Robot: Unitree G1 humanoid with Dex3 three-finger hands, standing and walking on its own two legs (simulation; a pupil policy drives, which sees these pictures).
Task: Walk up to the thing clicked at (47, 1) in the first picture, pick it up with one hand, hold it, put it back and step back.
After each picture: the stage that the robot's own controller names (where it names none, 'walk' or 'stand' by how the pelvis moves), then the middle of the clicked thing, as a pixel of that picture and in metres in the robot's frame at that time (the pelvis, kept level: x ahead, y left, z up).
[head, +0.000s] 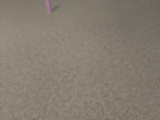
stand; (48, 5) +2.29 +0.59 -0.65
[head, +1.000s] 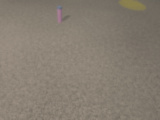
walk; (59, 14) +2.18 +0.34 -0.63
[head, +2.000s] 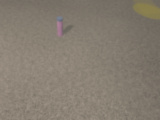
walk; (60, 26) +1.60 +0.25 -0.64
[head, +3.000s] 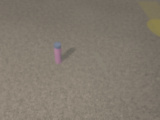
walk; (58, 53) +1.13 +0.25 -0.65
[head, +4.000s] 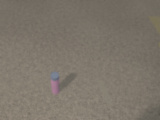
walk; (55, 83) +0.76 +0.20 -0.65
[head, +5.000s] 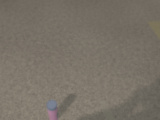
stand; (52, 111) +0.52 +0.19 -0.65
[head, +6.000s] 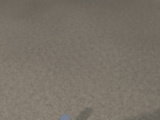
stand; out of the picture +0.46 +0.17 -0.65
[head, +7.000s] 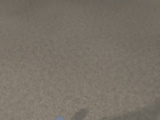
stand; out of the picture +0.43 +0.18 -0.65
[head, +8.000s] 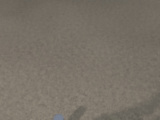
stand; out of the picture +0.45 +0.19 -0.66
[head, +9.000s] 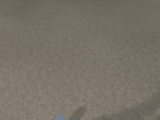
stand; out of the picture +0.44 +0.19 -0.66
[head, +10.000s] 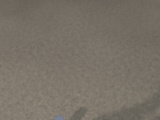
stand; out of the picture +0.43 +0.19 -0.66
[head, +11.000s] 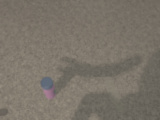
go down; (49, 89) +0.47 +0.19 -0.51
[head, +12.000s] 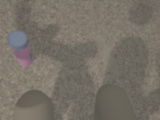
go down; (22, 51) +0.51 +0.23 -0.26
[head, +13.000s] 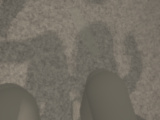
close in; out of the picture +0.50 +0.27 -0.19
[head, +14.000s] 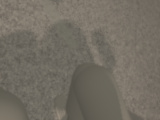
close; out of the picture +0.49 +0.29 -0.16
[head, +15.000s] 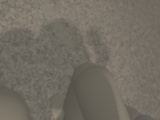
lift; out of the picture +0.45 +0.28 -0.17
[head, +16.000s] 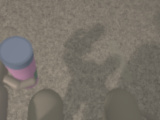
lift; (23, 68) +0.36 +0.21 -0.03
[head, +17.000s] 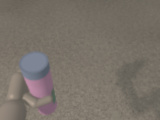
hold; (42, 88) +0.31 +0.15 +0.08
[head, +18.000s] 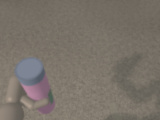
hold; (39, 90) +0.32 +0.16 +0.04
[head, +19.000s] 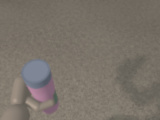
hold; (44, 91) +0.31 +0.15 +0.04
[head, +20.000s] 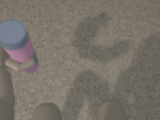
crouch; (23, 52) +0.44 +0.19 -0.03
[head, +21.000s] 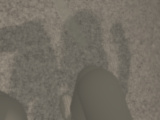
lower; out of the picture +0.48 +0.28 -0.16
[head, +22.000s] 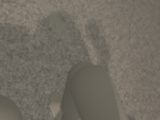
lower; out of the picture +0.47 +0.31 -0.18
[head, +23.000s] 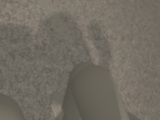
lower; out of the picture +0.47 +0.31 -0.18
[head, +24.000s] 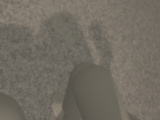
lower; out of the picture +0.47 +0.31 -0.17
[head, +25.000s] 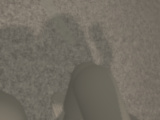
loosen; out of the picture +0.47 +0.30 -0.17
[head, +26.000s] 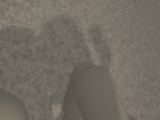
withdraw; out of the picture +0.47 +0.29 -0.18
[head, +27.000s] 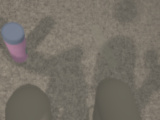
walk; (17, 45) +0.49 +0.24 -0.22
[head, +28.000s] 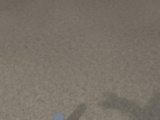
stand; out of the picture +0.43 +0.16 -0.58
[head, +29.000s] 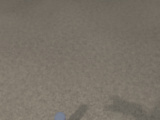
stand; out of the picture +0.45 +0.17 -0.60
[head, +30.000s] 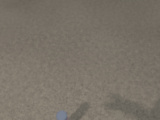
stand; out of the picture +0.44 +0.17 -0.60
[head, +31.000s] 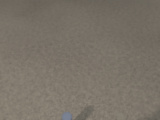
stand; out of the picture +0.47 +0.15 -0.65
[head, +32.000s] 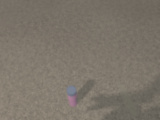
walk; (72, 96) +0.54 +0.13 -0.64
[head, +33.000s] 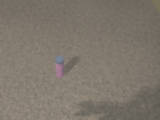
walk; (59, 67) +0.80 +0.16 -0.64
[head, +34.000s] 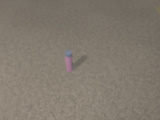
stand; (69, 61) +1.06 +0.20 -0.64
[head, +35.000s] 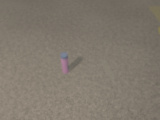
stand; (65, 63) +1.06 +0.21 -0.66
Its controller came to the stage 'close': yes
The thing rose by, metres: 0.68
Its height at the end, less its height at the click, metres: +0.00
